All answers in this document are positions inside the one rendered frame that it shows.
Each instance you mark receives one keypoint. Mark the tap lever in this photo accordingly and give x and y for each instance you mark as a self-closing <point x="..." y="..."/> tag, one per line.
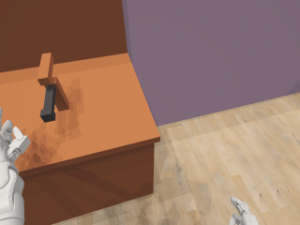
<point x="47" y="114"/>

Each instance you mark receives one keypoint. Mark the robot left forearm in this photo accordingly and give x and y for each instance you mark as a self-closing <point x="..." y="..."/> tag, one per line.
<point x="11" y="195"/>

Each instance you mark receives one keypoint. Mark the right robot hand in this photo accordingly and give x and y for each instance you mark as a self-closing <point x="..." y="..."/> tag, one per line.
<point x="244" y="211"/>

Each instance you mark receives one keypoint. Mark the left robot hand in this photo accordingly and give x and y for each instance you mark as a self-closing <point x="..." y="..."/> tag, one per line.
<point x="11" y="149"/>

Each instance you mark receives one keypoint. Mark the counter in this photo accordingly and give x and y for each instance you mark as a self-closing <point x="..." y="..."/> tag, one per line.
<point x="100" y="149"/>

